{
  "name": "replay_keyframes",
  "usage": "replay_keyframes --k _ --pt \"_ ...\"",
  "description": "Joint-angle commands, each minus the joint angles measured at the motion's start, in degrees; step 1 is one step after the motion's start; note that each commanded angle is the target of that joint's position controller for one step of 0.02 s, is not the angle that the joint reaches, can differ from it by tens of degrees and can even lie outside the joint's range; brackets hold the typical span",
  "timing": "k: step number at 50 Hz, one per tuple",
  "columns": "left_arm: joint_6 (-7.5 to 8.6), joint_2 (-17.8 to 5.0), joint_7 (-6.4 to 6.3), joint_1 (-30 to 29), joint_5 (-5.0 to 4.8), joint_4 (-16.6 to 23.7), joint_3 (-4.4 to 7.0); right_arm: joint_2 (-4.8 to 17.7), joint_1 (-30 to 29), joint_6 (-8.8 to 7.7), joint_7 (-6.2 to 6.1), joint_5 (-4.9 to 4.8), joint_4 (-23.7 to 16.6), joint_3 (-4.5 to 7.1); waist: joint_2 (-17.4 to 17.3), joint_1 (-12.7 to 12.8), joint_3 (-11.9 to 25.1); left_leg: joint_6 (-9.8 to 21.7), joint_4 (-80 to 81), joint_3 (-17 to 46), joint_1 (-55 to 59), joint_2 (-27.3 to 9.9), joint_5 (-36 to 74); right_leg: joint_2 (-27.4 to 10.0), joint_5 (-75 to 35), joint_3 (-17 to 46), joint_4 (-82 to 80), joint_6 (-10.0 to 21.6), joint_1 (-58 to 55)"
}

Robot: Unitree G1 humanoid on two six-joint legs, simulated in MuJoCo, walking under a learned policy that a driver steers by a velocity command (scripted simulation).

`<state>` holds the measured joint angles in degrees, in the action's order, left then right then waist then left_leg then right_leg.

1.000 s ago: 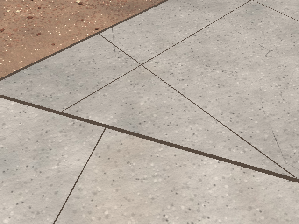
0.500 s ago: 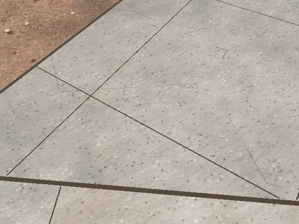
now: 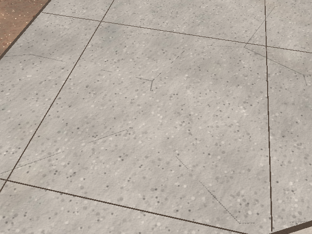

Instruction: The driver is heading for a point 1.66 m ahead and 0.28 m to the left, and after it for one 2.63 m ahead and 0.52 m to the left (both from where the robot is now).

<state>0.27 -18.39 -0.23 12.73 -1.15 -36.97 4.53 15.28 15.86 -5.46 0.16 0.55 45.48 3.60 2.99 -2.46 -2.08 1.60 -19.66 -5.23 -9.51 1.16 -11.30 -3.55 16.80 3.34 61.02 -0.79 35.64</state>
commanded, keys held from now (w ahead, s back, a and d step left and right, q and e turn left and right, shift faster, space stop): e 0.34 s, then q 0.66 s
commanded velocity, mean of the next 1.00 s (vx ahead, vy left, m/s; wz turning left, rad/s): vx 0.09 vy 0.00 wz -0.07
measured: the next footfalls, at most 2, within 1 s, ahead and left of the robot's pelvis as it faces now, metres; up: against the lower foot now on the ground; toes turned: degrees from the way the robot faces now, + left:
right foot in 0.22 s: +0.24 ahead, -0.14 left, +0.00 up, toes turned -5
left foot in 0.60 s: +0.26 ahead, +0.10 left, +0.00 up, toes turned -11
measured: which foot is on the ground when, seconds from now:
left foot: down 0.00-0.22, up 0.24-0.58, down 0.60-0.84, up 0.86-1.00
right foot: up 0.00-0.20, down 0.22-1.00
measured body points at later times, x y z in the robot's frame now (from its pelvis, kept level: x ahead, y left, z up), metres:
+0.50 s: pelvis +0.15 -0.04 -0.01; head +0.19 -0.06 +0.44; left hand +0.38 +0.19 -0.09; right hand +0.24 -0.34 -0.13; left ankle +0.22 +0.12 -0.70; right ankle +0.21 -0.13 -0.74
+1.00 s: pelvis +0.19 -0.01 -0.01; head +0.23 -0.01 +0.44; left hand +0.33 +0.27 -0.11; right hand +0.35 -0.30 -0.11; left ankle +0.18 +0.11 -0.69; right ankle +0.19 -0.13 -0.74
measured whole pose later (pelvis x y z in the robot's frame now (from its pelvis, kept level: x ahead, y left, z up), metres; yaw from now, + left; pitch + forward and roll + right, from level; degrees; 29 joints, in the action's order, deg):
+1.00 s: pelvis +0.19 -0.01 -0.01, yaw +1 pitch +2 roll -1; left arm -0.6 -15.5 -2.2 10.1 0.7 -39.6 4.6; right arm 18.6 8.4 2.9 -0.5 -1.2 40.2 4.8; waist -1.1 0.6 -2.6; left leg -3.8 -58.5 1.0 -28.3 -1.0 -27.6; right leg -1.6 14.3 -5.8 28.0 0.9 15.2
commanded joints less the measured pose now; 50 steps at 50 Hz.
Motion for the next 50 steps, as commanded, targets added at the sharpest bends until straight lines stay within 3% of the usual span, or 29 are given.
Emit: replay_keyframes --k 1,4,7,10,11,12,13,14,15,16,17,18,22,24,26,29,30,31,32,33,36,39,41,42,43,44,45,47,50 --pt "0.43 -1.06 0.45 -0.34 0.55 4.64 0.06 9.76 -5.58 -0.26 -0.64 -0.24 -3.48 2.35 -8.16 2.10 1.54 9.03 6.94 5.48 2.60 -15.17 32.12 -1.70 -7.24 -0.55 -8.05 -1.14 1.68" --pt "0.57 -0.52 1.72 -4.38 0.47 5.41 -0.10 10.57 -5.51 0.96 -1.33 -0.85 -2.50 2.40 -8.23 0.57 2.51 7.12 5.49 -0.45 2.67 -13.51 32.62 -0.07 -16.90 -3.57 -18.60 -0.32 -4.27" --pt "0.20 -2.17 2.98 -6.64 0.50 7.04 0.72 12.12 -4.74 1.77 -1.45 -2.08 -1.63 2.88 -8.44 0.54 3.01 5.98 1.63 -1.37 6.44 -15.19 32.69 0.96 -14.92 -4.46 -24.28 1.71 -6.68" --pt "-0.13 -5.98 3.05 1.09 0.96 5.85 2.94 12.87 -6.46 2.47 -1.69 -3.48 -2.11 3.39 -7.48 5.63 6.74 3.46 -13.20 -3.37 6.83 -14.08 39.80 5.13 -13.25 -7.10 -31.72 5.65 -17.78" --pt "-0.18 -8.92 2.06 6.76 1.03 4.40 4.28 10.92 -4.37 2.43 -1.49 -2.69 -2.01 2.75 -3.29 8.00 9.78 0.67 -24.99 -4.74 1.53 -10.46 32.22 5.60 -23.32 -5.16 -35.66 8.02 -27.97" --pt "-0.43 -13.95 0.49 8.20 0.94 4.99 4.84 4.87 -1.69 2.48 -1.04 1.38 -3.77 0.74 11.50 5.07 14.03 -2.97 -44.00 -5.06 -15.15 -4.73 -12.85 -8.52 -51.46 13.44 -31.63 13.55 -42.29" --pt "0.32 -15.59 0.91 4.72 2.24 8.18 4.23 6.42 2.65 2.28 -0.30 0.98 -4.74 0.01 14.42 2.81 24.98 -5.01 -59.93 5.88 -26.98 2.88 -31.29 -20.17 -45.81 37.29 -35.73 27.03 -50.98" --pt "0.53 -11.07 1.50 2.87 1.60 8.90 3.38 11.33 -1.38 2.46 0.04 -0.47 -4.05 1.25 4.26 6.04 24.08 -4.60 -60.83 11.35 -28.93 -0.62 -25.21 -16.47 -37.77 31.36 -38.16 24.26 -47.59" --pt "0.73 -9.20 1.47 0.52 0.97 8.47 2.67 11.12 -4.97 2.68 -0.11 -1.17 -5.27 1.10 2.42 5.15 17.58 -4.09 -58.04 10.61 -29.96 -2.02 -20.51 -13.15 -33.11 24.65 -38.58 20.86 -41.66" --pt "0.54 -8.11 1.18 -0.97 0.43 7.96 2.44 9.87 -5.70 3.12 -0.84 -0.51 -4.59 0.96 -2.01 3.69 13.56 -4.33 -53.65 10.59 -29.34 -3.84 -17.21 -10.08 -28.32 21.02 -39.38 17.76 -35.63" --pt "0.18 -7.52 0.79 -2.53 0.25 7.99 2.18 10.33 -6.22 3.72 -1.39 -0.04 -4.85 1.13 -1.11 2.57 11.21 -4.63 -49.53 10.75 -26.93 -4.57 -15.35 -8.57 -26.73 19.25 -40.30 16.71 -29.89" --pt "-0.11 -7.00 0.51 -4.06 1.06 8.23 1.81 10.24 -4.95 4.36 -1.31 -0.35 -4.14 1.15 0.18 1.19 10.61 -4.89 -48.16 9.74 -22.95 -4.61 -14.24 -7.84 -27.52 16.93 -41.13 16.23 -25.27" --pt "0.26 -4.57 -0.26 -5.47 2.32 6.40 0.73 6.07 -2.40 5.46 -1.70 -0.34 -2.19 -0.25 1.72 0.61 12.85 -6.39 -36.17 7.62 -14.00 -5.11 -10.94 -6.11 -30.62 9.80 -41.13 15.55 -19.71" --pt "0.27 -2.68 -0.35 -5.75 2.79 4.83 -0.09 4.68 -3.40 5.90 -1.57 -0.47 -1.90 -0.89 3.34 1.58 12.58 -6.28 -29.38 7.51 -9.02 -5.98 -6.78 -5.54 -20.82 7.94 -42.59 14.51 -17.35" --pt "0.29 -2.82 -0.01 -5.52 3.40 3.06 -0.32 5.59 -4.69 6.19 -1.35 -0.74 -1.92 -0.74 4.49 2.55 9.92 -5.65 -25.00 7.00 -5.99 -5.58 -4.76 -5.97 -8.20 8.14 -44.05 13.88 -15.04" --pt "0.02 -4.07 -0.04 -6.44 2.71 1.72 -0.20 7.17 -5.35 6.00 -1.04 -0.32 -2.59 -0.20 3.67 1.63 5.39 -3.19 -15.04 4.51 -3.51 -3.54 -2.02 -5.36 4.36 8.34 -42.72 11.01 -14.00" --pt "-0.06 -3.89 -0.29 -4.79 2.38 0.82 -0.24 7.94 -5.80 5.95 -0.93 0.22 -3.22 -0.12 2.37 1.76 4.10 -1.93 -11.20 5.70 -3.87 -4.11 1.01 -4.53 5.47 8.07 -41.36 8.85 -14.80" --pt "-0.01 -3.68 -0.70 -2.82 2.59 0.54 -0.18 10.54 -6.79 5.83 -0.98 0.65 -4.39 0.23 -2.12 3.47 3.14 0.03 -8.93 10.73 -4.83 -7.57 9.30 -2.03 5.87 6.18 -37.04 6.06 -15.09" --pt "0.04 -3.31 -0.96 -0.53 3.01 0.67 -0.01 13.61 -8.01 5.91 -1.12 -0.12 -4.53 1.19 -9.78 5.95 2.35 2.99 -6.65 15.72 -7.81 -10.36 7.86 3.13 5.83 0.23 -33.57 3.27 -15.34" --pt "-0.03 -2.52 -1.44 -3.64 3.02 0.96 0.00 12.80 -7.67 5.88 -0.98 -0.34 -4.44 1.52 -13.89 4.28 1.56 5.12 -2.10 20.27 -12.71 -11.76 0.69 6.16 1.65 -4.71 -28.36 1.22 -18.60" --pt "-0.80 -1.41 -1.95 -6.13 2.24 2.04 0.51 11.34 -7.88 5.27 -1.22 -0.24 -5.29 1.45 -17.06 3.23 1.55 6.80 -0.58 26.24 -10.42 -13.25 3.51 6.89 -0.49 -3.42 -25.14 1.77 -17.44" --pt "-0.24 -1.05 -1.37 -3.78 1.96 1.76 0.96 10.54 -8.22 5.22 -1.56 -1.32 -6.51 1.78 -14.39 3.75 5.83 6.06 -6.25 25.87 -6.92 -11.06 11.51 5.00 -5.14 -1.95 -29.22 3.05 -21.06" --pt "-0.36 -3.74 -1.17 -2.69 1.95 1.20 2.12 9.37 -6.59 5.64 -1.63 -1.77 -7.66 1.73 -4.56 2.44 8.19 2.42 -12.08 19.99 -13.23 -6.00 6.83 0.00 -11.43 0.97 -32.03 5.42 -28.15" --pt "-0.65 -4.28 -1.11 -1.60 2.05 1.13 2.45 8.73 -6.64 5.85 -1.59 -1.85 -7.93 1.59 1.27 2.88 7.57 -0.09 -18.02 15.30 -17.48 -2.40 0.93 -4.17 -13.79 5.92 -35.98 8.18 -30.18" --pt "-0.78 -5.33 -1.18 -0.74 2.22 0.97 2.60 7.92 -6.18 6.09 -1.40 -1.64 -8.51 1.46 7.42 2.83 7.20 -2.09 -24.96 10.51 -21.88 0.29 -7.72 -12.09 -19.54 13.67 -39.75 12.72 -32.01" --pt "-0.47 -4.78 -1.50 -1.32 2.43 1.68 2.24 8.68 -6.35 6.44 -1.23 -1.28 -8.76 1.95 9.61 3.38 7.44 -3.60 -37.07 8.67 -24.94 -0.63 -22.75 -18.91 -27.29 18.49 -41.33 17.63 -32.36" --pt "0.02 -4.43 -1.79 -1.43 2.45 2.08 1.84 10.30 -6.52 6.87 -1.03 -1.33 -8.77 2.84 5.30 3.46 6.80 -4.50 -46.73 9.96 -26.78 -1.84 -25.46 -20.86 -31.67 18.67 -41.60 19.78 -31.47" --pt "0.50 -5.12 -2.15 -5.80 1.69 2.25 1.98 8.13 -6.01 7.85 -0.95 -1.87 -8.50 2.56 1.53 1.35 4.43 -5.23 -45.25 10.44 -27.27 -4.54 -19.86 -16.42 -28.48 10.07 -41.49 15.81 -29.69" --pt "-0.37 -6.50 -2.47 -6.30 1.71 1.46 2.51 5.47 -7.97 8.05 -0.15 -1.93 -9.73 1.39 4.57 2.72 5.18 -6.09 -35.04 5.52 -20.60 -4.28 -14.47 -11.67 -29.52 0.39 -40.75 13.28 -28.14"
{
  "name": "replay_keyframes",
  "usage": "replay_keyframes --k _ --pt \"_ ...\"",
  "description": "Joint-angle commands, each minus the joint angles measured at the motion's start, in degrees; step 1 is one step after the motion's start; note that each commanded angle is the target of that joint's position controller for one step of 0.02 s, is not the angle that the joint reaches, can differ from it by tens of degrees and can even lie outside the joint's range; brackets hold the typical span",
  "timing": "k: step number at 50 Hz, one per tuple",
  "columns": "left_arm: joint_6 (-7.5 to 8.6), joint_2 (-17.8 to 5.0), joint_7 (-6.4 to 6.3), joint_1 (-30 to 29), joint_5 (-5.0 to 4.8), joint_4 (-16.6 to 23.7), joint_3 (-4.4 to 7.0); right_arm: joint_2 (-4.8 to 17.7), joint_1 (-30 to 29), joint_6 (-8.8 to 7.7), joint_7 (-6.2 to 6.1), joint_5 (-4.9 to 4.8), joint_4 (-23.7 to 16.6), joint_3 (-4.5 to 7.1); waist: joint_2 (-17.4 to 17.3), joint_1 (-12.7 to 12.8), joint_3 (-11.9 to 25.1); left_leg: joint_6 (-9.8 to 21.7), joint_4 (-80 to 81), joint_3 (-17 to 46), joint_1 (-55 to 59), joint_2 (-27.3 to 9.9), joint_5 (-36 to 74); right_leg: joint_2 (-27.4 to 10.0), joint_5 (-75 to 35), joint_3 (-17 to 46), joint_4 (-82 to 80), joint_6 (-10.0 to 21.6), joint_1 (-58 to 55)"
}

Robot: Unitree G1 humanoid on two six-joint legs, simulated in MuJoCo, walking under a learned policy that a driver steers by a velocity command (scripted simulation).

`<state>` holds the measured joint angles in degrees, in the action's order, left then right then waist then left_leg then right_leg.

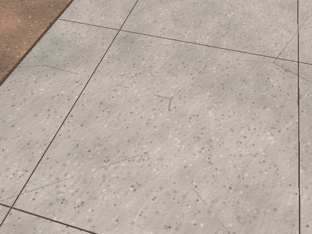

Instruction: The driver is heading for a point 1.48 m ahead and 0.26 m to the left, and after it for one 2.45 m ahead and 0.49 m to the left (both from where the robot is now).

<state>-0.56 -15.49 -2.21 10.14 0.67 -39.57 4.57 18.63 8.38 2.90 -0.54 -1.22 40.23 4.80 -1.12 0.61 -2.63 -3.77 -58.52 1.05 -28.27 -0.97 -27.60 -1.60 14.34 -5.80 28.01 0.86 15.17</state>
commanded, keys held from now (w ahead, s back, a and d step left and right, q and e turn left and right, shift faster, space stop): q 0.46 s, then no key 0.54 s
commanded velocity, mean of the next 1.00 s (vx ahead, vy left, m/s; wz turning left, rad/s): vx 0.00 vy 0.00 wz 0.38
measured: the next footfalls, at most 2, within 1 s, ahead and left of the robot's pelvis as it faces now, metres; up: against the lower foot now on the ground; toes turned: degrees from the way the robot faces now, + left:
left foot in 0.14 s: +0.03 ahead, +0.14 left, +0.00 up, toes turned +7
right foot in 0.62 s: +0.09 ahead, -0.07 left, +0.00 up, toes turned +24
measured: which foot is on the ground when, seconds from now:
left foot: up 0.00-0.12, down 0.14-0.64, up 0.66-0.88, down 0.90-1.00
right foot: down 0.00-0.14, up 0.16-0.60, down 0.62-1.00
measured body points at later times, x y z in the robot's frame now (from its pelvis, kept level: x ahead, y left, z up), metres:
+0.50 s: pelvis +0.00 +0.05 +0.00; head +0.03 +0.08 +0.45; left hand +0.09 +0.36 -0.10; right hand +0.23 -0.19 -0.07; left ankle +0.00 +0.14 -0.74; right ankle +0.07 -0.10 -0.70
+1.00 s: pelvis +0.00 +0.05 +0.00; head +0.02 +0.06 +0.45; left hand +0.03 +0.33 -0.12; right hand +0.23 -0.15 -0.10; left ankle -0.06 +0.16 -0.74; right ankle +0.06 -0.09 -0.74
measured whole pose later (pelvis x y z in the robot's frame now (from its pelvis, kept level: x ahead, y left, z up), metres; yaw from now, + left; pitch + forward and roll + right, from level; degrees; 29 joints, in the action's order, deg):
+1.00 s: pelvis +0.00 +0.05 +0.00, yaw +22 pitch -1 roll +0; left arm 0.7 -13.6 0.0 8.9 0.9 -45.2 1.5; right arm 14.8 12.0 2.3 -0.7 0.9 40.3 2.7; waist 0.4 0.6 -2.3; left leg -0.5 -28.9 3.8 -11.2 0.6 -17.0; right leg -1.0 15.0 2.7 28.2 -2.5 12.6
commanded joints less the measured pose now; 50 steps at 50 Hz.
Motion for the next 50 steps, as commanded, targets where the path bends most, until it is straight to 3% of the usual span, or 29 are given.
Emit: replay_keyframes --k 1,4,6,7,8,9,10,12,13,15,20,23,27,30,31,32,33,34,35,37,39,41,43,45,46,47,48,49,50 --pt "0.14 -9.78 -0.49 -3.45 -0.20 3.90 2.66 1.98 -1.19 -0.38 1.02 -0.30 -5.23 0.03 9.72 0.19 6.78 -0.45 8.00 -1.93 0.99 -1.77 2.76 -13.54 -27.93 7.85 -7.20 11.41 -7.82" --pt "-0.30 -11.14 -0.21 -2.27 -1.43 2.97 3.10 3.60 0.42 -0.11 2.10 -0.31 -5.93 0.74 10.50 -0.40 8.81 1.39 19.99 -4.97 7.63 -0.06 8.75 -15.15 -26.15 6.24 -3.96 9.97 -9.16" --pt "-0.08 -9.53 0.19 -0.48 -2.33 1.60 2.72 5.02 4.57 0.22 1.79 0.26 -4.73 1.75 7.61 -2.08 8.80 4.65 31.62 -5.25 17.60 2.32 18.68 -13.11 -16.29 2.29 2.98 4.86 -3.63" --pt "0.08 -6.96 0.62 1.63 -0.71 1.15 2.09 9.88 6.23 0.12 0.96 0.40 -5.10 3.17 -3.62 -1.40 8.08 8.28 35.20 6.46 26.13 -4.78 35.41 -8.51 -1.54 -2.81 15.07 -0.54 7.42" --pt "0.28 -4.78 0.52 -1.69 1.76 5.16 0.95 16.58 6.02 -0.46 0.55 1.95 -7.50 4.17 -18.64 -1.46 7.61 20.53 36.63 29.97 29.30 -21.00 52.11 0.30 25.28 -1.79 30.17 -5.55 24.53" --pt "0.48 -7.47 0.09 -7.05 0.71 5.71 1.71 13.60 7.90 -1.85 1.12 3.56 -7.59 3.46 -10.42 -6.25 12.01 25.49 38.15 30.94 27.08 -21.98 48.10 0.92 26.61 8.32 39.74 -5.30 24.74" --pt "0.24 -8.11 -0.09 -7.18 -0.62 5.58 1.99 12.23 5.54 -2.91 1.15 3.34 -7.22 2.81 -7.83 -4.09 9.41 22.95 38.35 25.52 25.07 -18.64 43.06 0.09 21.67 9.88 41.64 -4.36 25.65" --pt "-0.23 -8.91 -1.06 -5.00 0.00 3.50 2.55 8.90 -0.05 -3.09 0.26 0.92 -7.65 1.97 -4.74 -1.18 6.88 17.26 37.99 20.06 22.27 -13.42 35.95 -1.17 12.39 10.81 38.52 -4.21 25.49" --pt "-0.28 -8.85 -1.08 -4.06 0.21 3.06 2.67 8.27 -1.20 -2.80 -0.19 0.66 -7.92 1.56 -5.26 -0.17 7.18 16.58 38.11 18.37 19.70 -11.79 37.21 -0.44 9.64 10.45 38.73 -4.61 22.45" --pt "-0.06 -7.48 -0.70 -2.72 -0.18 2.46 2.36 7.74 -0.81 -2.44 -0.76 1.06 -8.18 1.32 -5.48 0.29 8.75 16.52 38.22 17.45 19.28 -10.25 36.76 1.04 6.19 10.14 37.79 -5.23 20.07" --pt "0.41 -5.69 -0.29 -6.09 -0.50 2.97 1.40 8.68 1.22 -1.88 -1.63 0.70 -8.07 1.87 -6.53 -1.50 7.77 16.14 38.13 20.71 20.49 -8.70 26.78 2.32 4.03 11.41 22.97 -6.19 18.21" --pt "0.97 -6.03 0.31 -6.83 -0.82 3.05 1.36 9.27 1.10 -1.48 -1.39 0.87 -8.47 2.21 -7.69 -2.03 6.89 16.57 37.95 24.09 18.07 -8.30 23.17 3.24 5.71 11.84 17.17 -5.91 14.22" --pt "1.80 -6.45 1.31 -5.27 -1.23 2.44 1.30 8.18 0.43 -1.00 -0.81 1.00 -8.63 1.69 -8.41 -2.42 8.24 16.58 35.39 26.34 18.43 -8.47 29.17 3.04 6.75 10.72 10.92 -4.81 8.25" --pt "2.57 -5.49 2.21 -2.14 -0.90 1.50 1.02 6.65 -0.91 -0.59 -0.90 0.32 -8.55 0.88 -7.26 0.26 8.25 13.64 32.40 25.57 16.47 -5.78 30.37 2.60 -4.48 9.31 -5.01 -2.45 -1.45" --pt "2.73 -7.18 2.15 -1.68 -0.03 1.69 1.24 5.14 1.02 -0.78 -0.98 0.74 -8.25 0.37 -4.30 -0.32 8.73 10.68 30.38 23.71 13.27 -3.62 23.51 -1.99 -11.08 12.92 -7.49 -0.71 -6.89" --pt "2.55 -10.96 1.82 -2.29 0.98 2.62 1.67 2.74 4.24 -1.24 -0.84 2.03 -8.21 -0.41 7.58 -3.28 9.78 7.15 21.38 16.16 8.37 2.72 8.72 -11.92 -22.82 22.75 -8.45 3.83 -11.27" --pt "2.44 -9.65 1.91 -3.52 2.02 1.61 1.05 4.32 2.72 -1.63 -0.93 1.62 -9.13 0.14 15.95 -3.90 6.72 4.10 18.23 9.56 4.77 6.29 -3.44 -17.68 -25.22 30.49 -9.74 12.73 -5.82" --pt "2.70 -7.09 1.93 -4.85 1.40 2.57 0.40 7.89 2.11 -1.74 -1.18 1.94 -8.27 1.15 12.77 -2.02 5.98 1.59 10.08 8.93 4.73 4.29 -6.87 -18.22 -23.36 30.45 -10.56 15.23 -4.96" --pt "2.69 -7.39 1.65 -4.53 0.77 2.15 0.46 8.73 1.21 -1.67 -1.19 1.44 -7.99 1.82 11.34 -1.39 5.71 0.43 4.76 8.35 2.48 4.49 -6.34 -16.66 -22.52 28.70 -9.97 14.51 -6.34" --pt "2.67 -8.01 1.28 -5.34 -0.58 1.68 0.45 6.51 2.24 -0.85 -1.33 1.27 -6.66 1.64 8.71 -1.60 4.77 -1.52 1.09 8.80 0.73 3.14 -3.73 -14.17 -22.69 24.63 -8.37 12.31 -7.47" --pt "2.02 -7.13 1.30 -5.88 -0.63 1.03 0.06 2.52 2.75 -0.67 -0.97 1.10 -5.92 0.32 8.73 -1.98 4.99 -2.30 7.38 5.47 4.06 2.17 -1.83 -10.46 -26.39 19.13 -7.00 10.57 -6.96" --pt "1.13 -6.72 1.38 -4.84 -0.43 0.46 -0.01 0.05 0.94 -1.03 -0.65 0.94 -5.98 -0.74 11.08 -0.35 6.20 -2.31 17.31 2.21 8.82 1.44 0.61 -8.56 -29.65 16.61 -5.54 10.07 -7.67" --pt "0.52 -7.00 1.49 -3.69 -0.85 -0.22 -0.15 0.71 2.27 -1.14 -0.51 0.51 -4.82 -0.43 11.34 -0.76 7.26 -1.53 29.45 0.24 14.20 1.98 9.45 -8.14 -29.14 16.43 -3.91 9.64 -8.43" --pt "1.08 -6.04 1.75 -0.74 -1.09 -1.32 -0.69 2.85 2.67 -1.16 -0.58 1.43 -4.42 -0.22 8.54 -0.52 7.28 0.96 39.18 2.82 22.78 0.45 23.05 -7.02 -21.37 16.43 -4.16 5.49 -4.88" --pt "1.90 -5.41 2.15 0.17 0.17 -1.45 -1.10 6.23 2.92 -1.02 -1.06 1.93 -5.25 0.28 2.76 0.68 8.43 2.88 36.57 7.81 26.94 -4.75 35.46 -4.87 -15.14 13.89 -1.84 2.28 -1.53" --pt "2.42 -3.46 2.31 2.07 0.48 -1.88 -1.53 6.76 1.92 -0.99 -0.84 2.23 -3.83 0.46 -6.61 3.39 8.58 6.23 33.65 7.93 21.75 -5.13 28.54 -1.09 -4.59 9.58 -3.89 -0.77 -3.77" --pt "2.42 -5.63 2.24 -1.36 0.81 -2.31 -1.40 3.61 0.75 -1.28 -0.22 2.18 -4.80 -0.10 -4.01 0.55 6.42 7.26 34.70 8.01 18.63 -3.85 21.81 -0.47 -3.58 8.69 -2.49 -2.82 -5.02" --pt "2.33 -5.92 2.19 -2.98 0.50 -2.42 -1.19 2.34 1.23 -1.65 -0.05 2.62 -4.16 -0.59 -2.67 0.04 5.01 6.79 35.42 8.05 17.26 -3.49 18.99 -0.30 -4.20 8.45 -1.98 -3.23 -4.73" --pt "2.08 -5.44 1.84 -3.22 0.17 -2.80 -1.27 3.08 1.51 -2.04 -0.14 2.69 -3.81 -0.51 -2.29 -0.03 4.13 6.17 35.58 7.66 16.36 -2.83 18.50 -0.45 -5.30 8.44 -1.45 -2.98 -4.75"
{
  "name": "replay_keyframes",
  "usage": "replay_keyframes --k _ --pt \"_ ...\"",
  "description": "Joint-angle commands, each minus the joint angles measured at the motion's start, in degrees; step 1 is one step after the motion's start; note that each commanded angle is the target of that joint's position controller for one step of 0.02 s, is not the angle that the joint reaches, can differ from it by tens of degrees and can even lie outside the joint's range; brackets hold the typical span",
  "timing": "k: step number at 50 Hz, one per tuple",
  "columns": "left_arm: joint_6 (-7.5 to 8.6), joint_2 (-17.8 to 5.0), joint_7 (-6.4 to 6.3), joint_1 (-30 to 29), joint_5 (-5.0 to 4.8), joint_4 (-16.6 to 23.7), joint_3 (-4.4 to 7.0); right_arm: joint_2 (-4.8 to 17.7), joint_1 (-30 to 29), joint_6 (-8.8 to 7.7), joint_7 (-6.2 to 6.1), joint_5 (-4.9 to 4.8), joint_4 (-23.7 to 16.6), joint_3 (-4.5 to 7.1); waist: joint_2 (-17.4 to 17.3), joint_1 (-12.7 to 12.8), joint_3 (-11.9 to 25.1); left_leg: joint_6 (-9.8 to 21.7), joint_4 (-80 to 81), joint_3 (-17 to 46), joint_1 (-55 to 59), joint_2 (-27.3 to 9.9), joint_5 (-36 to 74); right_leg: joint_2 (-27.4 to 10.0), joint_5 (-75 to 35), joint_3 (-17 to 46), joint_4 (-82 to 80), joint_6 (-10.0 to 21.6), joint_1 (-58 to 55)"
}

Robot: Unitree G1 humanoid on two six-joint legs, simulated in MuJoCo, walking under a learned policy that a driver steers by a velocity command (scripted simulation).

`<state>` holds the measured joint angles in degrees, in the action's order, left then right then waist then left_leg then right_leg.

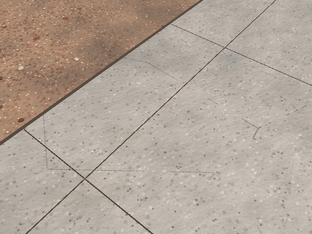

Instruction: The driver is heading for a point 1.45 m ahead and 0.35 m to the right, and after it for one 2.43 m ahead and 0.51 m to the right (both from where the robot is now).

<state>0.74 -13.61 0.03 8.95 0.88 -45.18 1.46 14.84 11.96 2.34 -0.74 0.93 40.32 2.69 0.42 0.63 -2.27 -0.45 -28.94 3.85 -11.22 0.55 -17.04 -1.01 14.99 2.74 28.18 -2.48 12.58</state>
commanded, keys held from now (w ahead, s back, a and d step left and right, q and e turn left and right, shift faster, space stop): no key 0.12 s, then w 0.88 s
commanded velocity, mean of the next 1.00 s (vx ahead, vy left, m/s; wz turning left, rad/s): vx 0.32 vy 0.00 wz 0.02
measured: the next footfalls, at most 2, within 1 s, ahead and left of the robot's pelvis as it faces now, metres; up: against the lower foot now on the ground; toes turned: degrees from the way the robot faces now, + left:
left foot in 0.84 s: +0.44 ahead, +0.11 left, +0.00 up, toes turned +1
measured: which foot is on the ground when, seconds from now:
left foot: down 0.00-0.38, up 0.40-0.82, down 0.84-1.00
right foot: down 0.00-0.84, up 0.86-1.00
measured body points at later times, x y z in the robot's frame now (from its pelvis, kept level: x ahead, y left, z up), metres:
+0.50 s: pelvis +0.08 -0.03 +0.00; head +0.08 -0.05 +0.45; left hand +0.10 +0.25 -0.11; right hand +0.18 -0.30 -0.12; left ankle +0.02 +0.12 -0.66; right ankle +0.03 -0.11 -0.74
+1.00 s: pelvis +0.34 +0.03 +0.00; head +0.37 +0.03 +0.45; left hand +0.40 +0.31 -0.13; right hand +0.47 -0.24 -0.11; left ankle +0.40 +0.11 -0.74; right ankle +0.25 -0.12 -0.64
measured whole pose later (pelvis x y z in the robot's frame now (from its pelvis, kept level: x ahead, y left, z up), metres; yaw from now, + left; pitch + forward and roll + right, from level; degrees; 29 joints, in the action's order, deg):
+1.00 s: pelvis +0.34 +0.03 +0.00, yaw -1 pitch +0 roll +1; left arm 4.8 -16.9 0.0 17.4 -1.4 -50.1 2.1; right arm 15.3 11.5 -4.9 2.0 0.1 42.9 2.8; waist 1.5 0.8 -3.2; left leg 4.2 -24.5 -3.7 -17.2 3.8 -7.9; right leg -3.3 19.1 2.8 67.6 2.3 22.8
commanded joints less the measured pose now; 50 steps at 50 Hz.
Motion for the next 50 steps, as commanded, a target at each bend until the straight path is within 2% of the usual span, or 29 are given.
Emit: replay_keyframes --k 1,6,8,11,12,14,15,17,18,19,20,21,22,24,26,29,32,35,38,40,41,42,43,44,45,46,47,49,50 --pt "0.41 -7.33 -0.65 -1.63 -0.14 2.58 1.83 6.85 -1.91 -1.95 0.05 0.33 -3.57 1.53 -4.29 -0.07 2.65 2.54 6.03 4.93 -1.26 -4.32 8.94 -1.11 -7.35 0.16 -1.56 0.47 -1.68" --pt "-0.08 -6.94 -1.36 -0.04 -0.38 -0.14 1.86 5.61 -0.28 -2.81 -0.33 0.05 -2.23 0.84 -3.65 0.05 1.74 2.27 5.85 4.67 -2.03 -3.79 9.35 -1.27 -7.89 0.31 -1.81 -0.01 -2.21" --pt "-0.29 -6.43 -1.57 0.77 -0.66 -1.46 1.80 6.55 1.39 -2.52 -0.64 -0.24 -1.37 1.15 -4.76 -0.59 2.05 3.73 8.00 5.79 -1.62 -3.58 -5.99 1.26 1.83 -2.74 1.06 -0.10 -0.43" --pt "1.19 -6.58 -1.35 -2.80 -1.85 0.19 1.96 10.60 5.62 -2.41 -0.91 -0.99 -0.59 2.27 -11.15 -3.41 -4.57 11.01 17.25 20.93 -2.91 -12.71 -30.07 2.36 11.15 -4.98 12.51 1.44 11.97" --pt "2.07 -6.87 -1.05 -3.76 -2.30 0.81 2.12 10.67 6.23 -2.90 -1.05 -1.15 -0.25 2.28 -11.79 -3.54 -6.36 12.79 18.82 24.71 -3.34 -15.25 -29.45 0.75 12.30 -3.07 15.56 2.75 14.60" --pt "3.58 -7.05 -0.03 -3.12 -2.98 0.83 2.27 9.81 5.58 -3.84 -1.09 -1.52 -0.12 2.16 -11.79 -2.73 -6.23 13.63 18.54 25.05 0.18 -17.02 -23.36 -1.65 15.87 -1.34 15.81 5.44 17.77" --pt "4.19 -6.80 0.55 -2.03 -3.07 0.26 2.17 9.57 4.21 -3.93 -0.99 -2.03 -0.41 2.12 -10.47 -1.76 -5.35 12.73 17.73 22.25 0.27 -16.02 -20.01 -1.83 14.75 -1.89 11.45 6.47 14.92" --pt "4.90 -6.55 1.29 6.03 -2.56 -4.08 2.50 9.29 -0.28 -3.65 -0.70 -2.71 -1.37 2.01 -7.87 2.82 -1.40 9.65 13.74 13.23 -6.93 -10.70 -12.04 1.33 -0.76 -5.82 -0.34 6.69 -3.43" --pt "4.81 -7.36 1.35 11.18 -2.00 -6.60 3.05 7.46 -0.80 -3.73 -0.64 -2.11 -1.62 1.56 -5.95 4.66 0.66 7.88 8.42 9.27 -10.94 -7.70 -8.46 2.03 -3.32 -4.98 -0.76 5.85 -11.68" --pt "4.87 -10.25 1.06 17.82 -1.80 -7.98 3.78 3.39 -2.21 -4.09 -0.40 -1.27 -2.69 0.34 2.83 6.83 2.57 4.27 -6.71 2.41 -17.28 -2.48 -5.78 -6.44 3.42 7.55 -6.95 8.03 -18.64" --pt "5.23 -17.53 1.54 21.47 -1.58 -7.80 5.18 3.03 -2.64 -5.07 -0.87 -1.90 -5.97 0.39 17.36 7.00 2.92 1.07 -23.63 -2.19 -28.81 3.76 -14.10 -19.04 13.92 33.46 -16.84 16.71 -22.40" --pt "5.74 -14.29 1.59 17.93 -1.06 -6.72 4.06 6.76 -1.32 -5.94 -1.00 -3.28 -5.41 1.45 11.70 5.14 -0.15 1.50 -33.32 2.62 -33.86 0.94 -16.93 -22.03 20.18 38.81 -19.12 19.98 -19.64" --pt "5.99 -11.24 1.23 14.32 -1.33 -5.56 3.19 7.51 -0.37 -6.64 -0.48 -3.79 -4.56 1.68 8.14 3.61 -3.88 2.60 -36.18 3.70 -37.23 -1.91 -10.75 -20.11 20.74 33.14 -18.83 18.54 -18.54" --pt "5.73 -10.02 0.99 11.60 -1.20 -4.68 2.58 7.10 -1.27 -7.47 0.17 -2.57 -3.48 1.88 4.65 2.60 -4.46 3.35 -34.53 1.50 -38.25 -5.07 -1.17 -16.00 10.31 23.12 -19.27 15.07 -18.20" --pt "5.18 -7.67 0.90 12.82 -0.91 -4.96 1.59 6.05 -2.27 -7.47 1.17 -1.86 -3.44 1.89 5.17 2.52 -2.67 2.63 -31.22 -0.54 -34.55 -6.13 4.52 -12.35 -2.84 14.70 -19.73 13.04 -17.04" --pt "4.49 -8.77 0.34 14.88 -1.15 -5.61 1.49 3.70 -5.73 -7.06 1.89 -1.65 -4.83 1.13 4.01 3.14 -2.19 0.35 -24.07 -3.57 -33.64 -5.62 9.08 -10.53 -17.04 7.83 -20.06 13.29 -16.07" --pt "3.92 -10.06 -0.46 15.64 -1.07 -5.80 1.47 1.86 -12.08 -7.40 2.44 -1.99 -7.04 0.08 3.98 4.61 -3.79 -0.65 -11.68 -5.54 -28.32 -4.22 16.57 -8.82 -18.38 3.38 -21.67 12.60 -11.37" --pt "3.75 -10.92 -0.70 18.04 -1.56 -6.74 1.63 2.44 -16.48 -7.76 3.19 -2.47 -8.50 -0.06 4.29 5.43 -5.75 -0.19 -4.81 -6.12 -24.48 -2.84 20.50 -10.35 -17.11 2.67 -22.75 12.99 -10.58" --pt "3.35 -11.44 -0.73 18.14 -2.11 -7.36 2.12 4.10 -17.64 -8.14 3.82 -2.57 -9.42 0.32 4.59 3.54 -5.72 2.47 -1.20 -4.87 -23.71 -2.45 18.45 -13.10 -24.04 2.28 -19.77 11.99 -15.90" --pt "2.92 -12.94 -0.85 17.20 -1.81 -7.06 2.78 6.48 -13.40 -8.09 3.63 -2.28 -8.50 1.32 6.09 0.10 -1.19 4.70 -1.11 -6.13 -16.69 -0.08 14.79 -13.48 -42.26 1.35 -12.73 10.78 -19.10" --pt "2.43 -13.39 -0.90 16.30 -1.51 -6.81 2.98 8.37 -6.45 -7.88 3.20 -2.24 -6.61 2.35 6.51 -3.96 3.70 6.41 -0.73 -7.49 -7.64 1.66 14.18 -12.30 -51.85 -0.07 -4.23 9.91 -18.72" --pt "2.08 -12.72 -1.06 15.84 -1.04 -6.24 2.68 10.44 3.29 -7.49 2.46 -2.28 -3.76 3.44 5.81 -8.57 9.89 8.24 -1.03 -6.65 6.89 0.70 15.38 -9.99 -51.63 -1.35 7.62 8.27 -12.47" --pt "2.21 -9.35 -1.21 16.98 0.58 -4.43 1.51 14.62 13.41 -6.86 1.53 -1.56 -1.60 4.34 -3.67 -10.53 19.15 11.50 -3.44 8.39 25.46 -11.96 13.57 -5.65 -27.76 -2.92 26.93 6.91 1.53" --pt "3.40 -1.56 -0.40 25.65 -0.81 -4.62 -0.51 15.84 13.12 -7.23 2.48 -0.96 -0.65 4.05 -18.97 -4.39 27.30 20.49 7.39 38.20 37.95 -23.40 -3.75 5.17 17.18 2.63 43.95 4.53 19.51" --pt "4.62 -9.38 0.11 19.15 -2.61 -4.39 1.26 9.62 10.42 -7.35 2.43 -1.42 -0.90 2.74 -11.51 -6.54 19.62 17.61 12.87 38.45 31.72 -20.99 -10.64 1.86 16.50 6.56 48.75 5.26 25.63" --pt "5.28 -11.54 0.33 12.58 -3.81 -2.17 2.04 8.01 5.84 -7.47 2.27 -1.65 -0.98 2.13 -7.69 -5.60 10.12 15.38 14.02 28.62 22.64 -19.18 -6.96 -0.92 10.77 4.27 47.84 5.87 27.92" --pt "5.66 -10.45 -0.03 9.77 -3.32 -1.57 1.81 7.76 2.52 -7.71 2.41 -1.37 -1.03 1.96 -1.61 -3.71 6.09 14.53 15.43 22.20 14.31 -17.06 1.62 -3.68 5.60 2.99 45.19 5.66 25.70" --pt "5.00 -8.95 -0.15 10.80 -2.19 -1.84 2.05 6.04 -0.49 -8.38 2.69 -0.22 -0.71 1.56 -2.92 0.00 4.08 14.10 18.36 14.08 5.47 -13.37 11.03 -6.82 0.60 3.17 41.02 4.90 20.44" --pt "4.42 -7.85 -0.20 11.82 -2.10 -2.09 1.89 5.64 -0.71 -8.75 2.79 -0.44 -0.24 1.53 -3.60 0.79 4.11 14.59 19.87 12.37 3.69 -12.74 12.29 -7.33 0.01 2.95 39.52 4.39 19.16"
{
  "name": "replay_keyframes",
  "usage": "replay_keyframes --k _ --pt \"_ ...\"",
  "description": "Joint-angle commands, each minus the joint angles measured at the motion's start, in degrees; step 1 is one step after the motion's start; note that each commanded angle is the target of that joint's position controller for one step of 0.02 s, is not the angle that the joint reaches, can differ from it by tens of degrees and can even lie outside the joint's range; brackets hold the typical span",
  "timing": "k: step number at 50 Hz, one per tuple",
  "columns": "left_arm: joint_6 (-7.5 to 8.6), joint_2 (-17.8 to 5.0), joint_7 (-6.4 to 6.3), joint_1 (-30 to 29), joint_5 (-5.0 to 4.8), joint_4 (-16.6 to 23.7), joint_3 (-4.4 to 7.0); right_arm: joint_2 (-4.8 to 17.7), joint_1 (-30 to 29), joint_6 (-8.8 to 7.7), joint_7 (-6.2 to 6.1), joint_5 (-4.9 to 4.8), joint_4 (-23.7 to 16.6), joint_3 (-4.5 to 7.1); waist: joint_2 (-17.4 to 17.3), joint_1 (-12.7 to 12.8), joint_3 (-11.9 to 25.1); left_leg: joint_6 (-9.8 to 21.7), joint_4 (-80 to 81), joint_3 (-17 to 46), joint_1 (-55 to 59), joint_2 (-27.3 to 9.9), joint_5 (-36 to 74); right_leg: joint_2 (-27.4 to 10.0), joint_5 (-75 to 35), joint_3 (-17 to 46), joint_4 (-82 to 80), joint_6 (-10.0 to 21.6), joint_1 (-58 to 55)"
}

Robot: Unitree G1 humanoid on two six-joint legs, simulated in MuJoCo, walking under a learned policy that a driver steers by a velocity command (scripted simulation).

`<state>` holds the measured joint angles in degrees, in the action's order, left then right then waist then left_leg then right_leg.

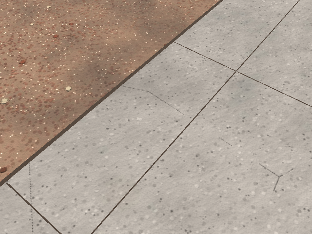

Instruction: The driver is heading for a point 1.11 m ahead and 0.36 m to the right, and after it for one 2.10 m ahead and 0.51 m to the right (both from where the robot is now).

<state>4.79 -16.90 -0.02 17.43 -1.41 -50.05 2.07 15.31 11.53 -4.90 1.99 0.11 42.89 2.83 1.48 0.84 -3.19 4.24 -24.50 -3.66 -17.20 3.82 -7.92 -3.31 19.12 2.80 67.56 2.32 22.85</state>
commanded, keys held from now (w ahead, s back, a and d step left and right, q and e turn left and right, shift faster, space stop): w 0.74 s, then w+e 0.26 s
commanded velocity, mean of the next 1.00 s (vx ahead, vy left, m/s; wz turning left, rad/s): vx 0.50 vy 0.00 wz -0.06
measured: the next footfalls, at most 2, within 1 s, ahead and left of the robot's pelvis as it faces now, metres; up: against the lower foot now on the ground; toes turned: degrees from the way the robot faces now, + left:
right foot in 0.38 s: +0.40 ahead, -0.15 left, +0.00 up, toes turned -1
left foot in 0.92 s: +0.70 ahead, +0.09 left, +0.00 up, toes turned -2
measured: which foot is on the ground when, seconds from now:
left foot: down 0.00-0.38, up 0.40-0.90, down 0.92-1.00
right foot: up 0.00-0.36, down 0.38-0.92, up 0.94-1.00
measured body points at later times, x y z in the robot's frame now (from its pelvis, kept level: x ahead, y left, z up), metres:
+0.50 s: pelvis +0.29 -0.06 +0.00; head +0.32 -0.08 +0.45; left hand +0.44 +0.20 -0.10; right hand +0.33 -0.34 -0.14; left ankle +0.16 +0.08 -0.65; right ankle +0.36 -0.15 -0.74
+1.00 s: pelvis +0.57 -0.02 -0.01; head +0.60 -0.01 +0.44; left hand +0.58 +0.26 -0.15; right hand +0.76 -0.27 -0.09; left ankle +0.66 +0.09 -0.74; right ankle +0.40 -0.15 -0.67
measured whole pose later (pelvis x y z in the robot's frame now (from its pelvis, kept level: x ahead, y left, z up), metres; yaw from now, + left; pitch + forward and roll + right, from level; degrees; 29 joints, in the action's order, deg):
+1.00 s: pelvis +0.57 -0.02 -0.01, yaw -5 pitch +2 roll +0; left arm 3.1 -16.4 -0.4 22.5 -1.6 -52.2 2.7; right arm 14.9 3.2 -6.1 1.5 0.1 43.0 2.2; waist 0.8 3.1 -2.2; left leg 1.4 -31.1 -2.5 -24.9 -0.8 -8.4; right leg 0.9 28.7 4.3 55.2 1.6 12.5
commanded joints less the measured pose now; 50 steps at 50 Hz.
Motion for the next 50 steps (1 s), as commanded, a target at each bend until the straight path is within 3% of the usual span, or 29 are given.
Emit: replay_keyframes --k 1,4,9,12,14,17,18,19,20,21,22,23,24,25,26,28,31,36,40,43,44,45,46,47,48,49,50 --pt "-0.21 -3.85 -0.27 3.53 0.40 2.79 1.16 5.21 0.05 -1.92 0.11 -0.04 -2.10 1.38 -4.72 1.05 4.46 10.40 16.52 18.01 8.05 -15.73 4.61 -5.35 -4.34 2.34 -1.24 -0.98 8.80" --pt "-1.02 -3.49 -0.52 -2.49 1.23 5.37 0.99 7.10 1.94 -2.24 -0.41 -0.19 -0.01 1.75 -3.97 0.38 0.54 10.93 19.14 14.10 5.41 -15.29 6.54 -6.36 -9.64 1.53 -8.96 -3.04 13.82" --pt "0.26 -1.87 0.50 -13.45 1.32 8.61 0.08 9.32 6.61 -1.24 -1.49 -0.76 2.36 1.95 -3.24 -3.66 -1.01 8.04 19.26 7.71 6.80 -12.38 8.42 -3.51 -25.81 -1.70 -29.19 -3.50 11.77" --pt "0.67 -2.18 1.37 -18.50 0.69 10.59 -0.10 10.13 10.47 -0.47 -1.63 -1.24 4.54 2.03 -3.42 -5.52 -1.57 7.84 17.44 8.16 12.46 -14.60 8.03 -2.21 -26.58 -1.80 -34.56 -2.86 12.32" --pt "0.92 -2.94 2.09 -20.63 0.57 11.99 0.06 10.32 11.65 0.34 -1.85 -1.32 5.63 2.13 -3.81 -5.44 -1.61 7.22 14.86 8.96 17.77 -16.81 10.41 -1.68 -23.01 -1.25 -37.02 -1.52 13.96" --pt "1.16 -5.04 2.69 -17.39 0.60 11.90 0.84 11.50 10.69 1.43 -2.28 -1.27 6.12 2.52 -5.67 -2.45 1.25 5.44 8.60 9.27 22.63 -18.22 22.32 0.44 -15.64 -2.53 -39.08 0.94 8.27" --pt "1.20 -6.57 2.51 -11.58 0.64 10.36 1.77 11.69 9.41 1.84 -2.38 -1.13 5.95 2.48 -5.89 1.05 4.85 4.35 1.58 7.63 22.02 -16.50 31.46 2.35 -15.32 -4.39 -40.50 2.38 -0.06" --pt "1.12 -9.53 1.95 -2.11 0.80 7.65 3.22 10.26 9.37 2.06 -2.55 -0.63 5.46 1.78 -4.86 5.10 11.50 2.59 -10.04 5.35 16.80 -13.38 31.89 1.49 -16.91 -3.73 -39.57 4.48 -14.38" --pt "0.91 -15.22 1.48 6.20 2.08 6.41 4.58 5.21 14.10 1.32 -2.29 0.14 3.50 -0.01 4.43 5.18 21.65 -0.92 -31.58 2.38 -3.02 -7.21 13.50 -12.68 -15.05 15.94 -37.86 11.67 -38.02" --pt "0.53 -14.31 1.80 8.81 1.32 5.24 4.42 1.96 17.47 0.13 -1.91 -0.16 4.59 -1.09 13.80 4.44 26.96 -2.68 -44.16 7.49 -17.62 0.30 -25.00 -19.32 -4.26 37.30 -46.63 16.76 -47.30" --pt "0.51 -9.43 1.74 6.52 0.81 5.67 2.95 8.45 12.10 -0.77 -1.54 -1.83 3.92 0.50 8.59 5.65 20.08 -1.81 -49.45 11.46 -24.17 -3.06 -24.57 -17.56 1.79 34.44 -49.41 14.06 -42.94" --pt "0.47 -8.02 1.58 1.73 0.80 6.50 2.43 9.77 7.38 -1.32 -1.44 -2.64 2.38 0.89 5.79 4.39 12.29 -1.18 -48.46 9.43 -26.07 -6.12 -18.93 -15.87 -0.88 26.46 -50.91 12.05 -34.54" --pt "0.46 -6.79 1.56 -2.01 1.16 7.08 2.05 9.31 4.79 -1.43 -1.72 -1.97 1.96 0.86 2.15 2.84 7.91 -1.43 -45.51 8.02 -24.36 -8.54 -13.92 -13.65 -6.43 20.75 -52.64 11.21 -26.59" --pt "0.65 -5.36 1.72 -4.18 1.70 7.41 1.66 8.71 4.49 -1.06 -1.84 -1.22 2.03 1.12 1.95 1.04 5.34 -1.80 -42.49 8.02 -21.58 -10.37 -10.47 -11.55 -11.24 16.54 -54.58 10.61 -20.81" --pt "0.88 -4.69 1.82 -5.15 2.12 7.39 1.49 7.65 5.88 -0.47 -1.84 -1.03 2.45 1.07 3.12 -0.51 5.30 -2.21 -41.18 8.25 -18.22 -11.33 -8.33 -10.30 -13.58 14.12 -56.29 10.46 -17.48" --pt "1.59 -4.97 1.95 -5.06 1.66 6.60 1.67 5.62 7.28 0.69 -2.02 -0.84 3.05 0.75 2.98 -1.79 4.83 -3.32 -38.91 7.55 -16.42 -11.83 -6.49 -9.29 -18.09 10.21 -58.72 11.37 -14.25" --pt "1.72 -6.67 1.31 -3.02 1.54 4.90 2.17 5.32 2.03 1.23 -2.33 -0.23 1.15 0.67 1.64 -1.13 2.16 -5.09 -31.20 7.18 -20.93 -12.38 0.20 -8.79 -22.64 6.26 -60.76 11.79 -14.05" --pt "0.85 -8.08 0.30 1.16 0.92 2.62 2.36 3.36 -7.86 0.18 -1.40 -0.46 -1.31 -0.14 1.40 2.25 0.14 -5.15 -13.15 4.67 -18.91 -10.07 13.80 -6.39 -21.41 0.83 -61.62 9.22 -15.79" --pt "-0.41 -8.46 0.03 6.16 0.28 -0.06 2.56 3.85 -14.85 -0.61 -0.26 -0.87 -4.08 -0.20 1.06 4.08 -1.72 -4.35 -6.42 5.27 -20.26 -8.35 12.21 -9.21 -21.85 3.55 -58.37 9.33 -22.37" --pt "-1.33 -9.54 -0.65 5.66 0.05 -0.41 3.19 5.81 -13.86 -1.45 0.39 -0.83 -4.33 0.40 2.22 1.84 -0.60 -2.94 -3.03 6.19 -16.56 -7.27 7.37 -11.25 -25.29 6.49 -53.99 8.09 -25.97" --pt "-1.56 -9.99 -0.77 4.94 0.06 -0.29 3.40 6.72 -11.55 -1.67 0.34 -0.82 -3.72 0.79 2.95 0.34 0.74 -2.34 -2.55 5.42 -12.35 -6.35 5.29 -11.08 -29.25 6.90 -51.50 7.58 -25.94" --pt "-1.78 -9.95 -0.81 3.67 0.16 0.01 3.34 8.20 -5.98 -1.85 0.04 -0.75 -2.16 1.68 2.92 -2.98 4.00 -1.16 -0.75 3.92 -3.61 -4.93 5.05 -9.07 -36.07 5.70 -45.47 6.42 -24.44" --pt "-1.76 -7.98 -0.78 3.53 0.80 0.63 2.57 11.15 3.09 -1.91 -0.56 -0.32 0.20 3.03 1.92 -6.89 11.09 0.97 -2.89 5.40 11.46 -7.22 6.56 -5.64 -34.80 3.75 -34.26 4.64 -18.47" --pt "-1.19 -2.92 -0.60 6.77 1.57 2.42 1.06 15.95 11.14 -1.70 -1.12 0.84 1.18 4.25 -6.98 -7.78 20.69 6.46 -4.59 21.61 33.67 -20.59 4.15 1.33 -17.24 -0.01 -13.84 1.21 -0.03" --pt "-0.28 0.22 -0.49 11.60 0.58 2.36 0.06 15.45 12.76 -1.03 -0.87 0.44 1.78 4.08 -18.85 -6.24 26.94 11.17 3.11 41.66 42.12 -28.54 -6.63 6.46 15.49 2.37 -0.51 -0.58 13.70" --pt "0.00 -6.41 -0.46 7.25 -1.04 2.39 1.83 10.14 10.66 -0.91 -1.02 -0.07 1.46 2.66 -12.46 -7.37 19.71 8.74 5.96 38.37 36.24 -26.47 -13.22 2.99 13.65 5.96 4.93 -0.34 18.51" --pt "0.00 -7.96 -0.58 3.06 -1.53 3.81 2.46 8.27 6.60 -0.92 -1.21 -0.42 1.16 2.07 -9.82 -6.43 11.98 6.77 7.69 30.12 28.08 -25.05 -11.79 0.49 8.19 4.24 4.81 -0.09 20.19"
Over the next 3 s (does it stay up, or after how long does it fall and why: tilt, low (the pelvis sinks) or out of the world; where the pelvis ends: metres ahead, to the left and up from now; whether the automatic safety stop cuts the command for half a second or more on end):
stays up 1.51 -0.47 -0.02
